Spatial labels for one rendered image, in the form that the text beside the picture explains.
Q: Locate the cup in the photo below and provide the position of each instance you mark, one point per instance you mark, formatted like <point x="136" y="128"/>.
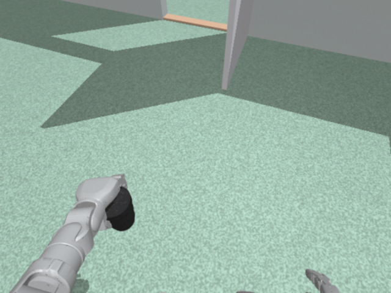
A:
<point x="120" y="212"/>

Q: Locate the right robot hand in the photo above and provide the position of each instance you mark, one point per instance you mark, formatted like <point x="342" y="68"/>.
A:
<point x="321" y="282"/>

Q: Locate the left robot arm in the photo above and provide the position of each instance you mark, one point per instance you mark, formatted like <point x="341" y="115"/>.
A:
<point x="55" y="270"/>

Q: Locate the left robot hand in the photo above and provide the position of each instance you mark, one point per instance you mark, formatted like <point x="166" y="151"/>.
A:
<point x="103" y="189"/>

